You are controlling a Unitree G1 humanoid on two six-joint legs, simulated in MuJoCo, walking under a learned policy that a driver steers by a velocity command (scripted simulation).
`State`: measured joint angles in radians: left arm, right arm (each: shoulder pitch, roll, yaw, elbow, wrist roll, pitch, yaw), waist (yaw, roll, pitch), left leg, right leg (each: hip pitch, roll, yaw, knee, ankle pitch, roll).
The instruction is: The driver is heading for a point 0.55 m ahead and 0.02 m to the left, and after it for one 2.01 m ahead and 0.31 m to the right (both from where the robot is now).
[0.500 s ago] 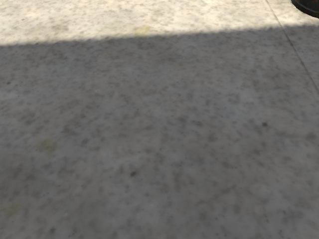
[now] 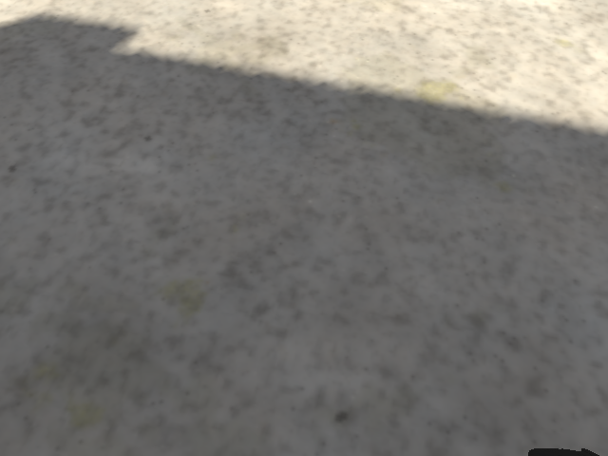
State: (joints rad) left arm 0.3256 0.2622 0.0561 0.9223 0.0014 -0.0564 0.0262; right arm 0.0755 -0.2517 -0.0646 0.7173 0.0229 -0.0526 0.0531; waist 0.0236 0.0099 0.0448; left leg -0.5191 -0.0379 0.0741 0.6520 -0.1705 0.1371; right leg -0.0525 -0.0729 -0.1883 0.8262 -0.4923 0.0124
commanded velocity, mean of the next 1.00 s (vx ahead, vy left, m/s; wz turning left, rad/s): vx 0.50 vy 0.00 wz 0.07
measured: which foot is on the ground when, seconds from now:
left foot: down 0.00-0.50, up 0.52-0.94, down 0.96-1.00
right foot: up 0.00-0.46, down 0.48-0.98, up 1.00-1.00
